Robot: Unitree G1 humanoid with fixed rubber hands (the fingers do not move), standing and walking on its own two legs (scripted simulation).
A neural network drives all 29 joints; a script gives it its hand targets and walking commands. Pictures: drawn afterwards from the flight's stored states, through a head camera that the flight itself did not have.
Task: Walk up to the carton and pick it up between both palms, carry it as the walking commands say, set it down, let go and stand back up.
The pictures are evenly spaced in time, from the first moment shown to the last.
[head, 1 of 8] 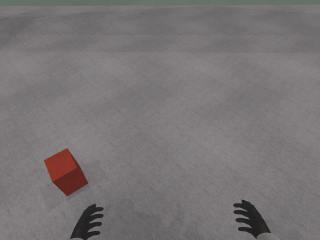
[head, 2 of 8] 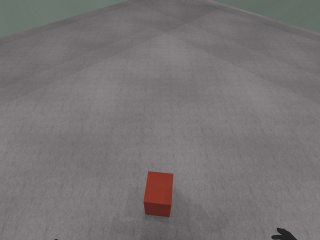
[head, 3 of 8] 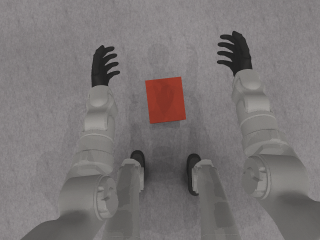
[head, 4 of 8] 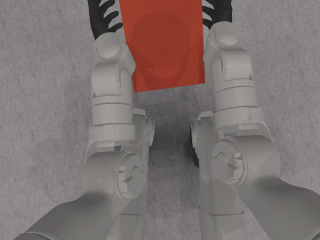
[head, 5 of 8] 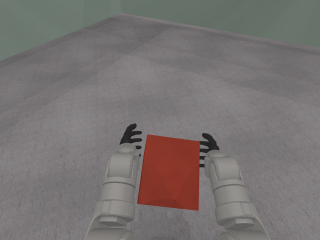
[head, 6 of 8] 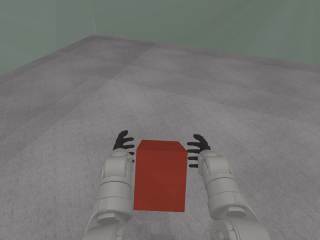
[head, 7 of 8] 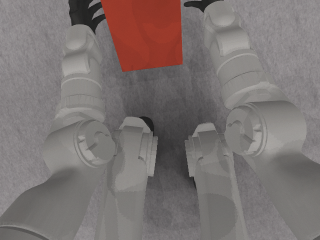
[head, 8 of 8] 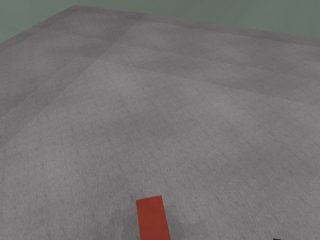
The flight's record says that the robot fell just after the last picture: no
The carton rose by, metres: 0.66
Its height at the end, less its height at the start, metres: -0.03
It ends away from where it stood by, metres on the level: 0.37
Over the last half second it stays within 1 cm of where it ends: yes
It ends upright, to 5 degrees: no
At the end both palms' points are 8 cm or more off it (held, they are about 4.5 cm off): yes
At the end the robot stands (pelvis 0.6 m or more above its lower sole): yes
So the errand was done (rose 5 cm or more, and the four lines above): no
